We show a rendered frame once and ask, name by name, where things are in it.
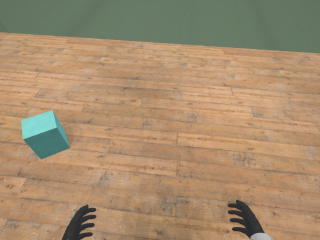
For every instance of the robot left hand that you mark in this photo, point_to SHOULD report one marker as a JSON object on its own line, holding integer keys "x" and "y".
{"x": 74, "y": 228}

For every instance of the robot right hand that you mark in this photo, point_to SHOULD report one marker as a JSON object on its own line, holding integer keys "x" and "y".
{"x": 252, "y": 225}

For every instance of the carton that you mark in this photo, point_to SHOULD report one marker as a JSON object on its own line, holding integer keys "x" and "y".
{"x": 44, "y": 134}

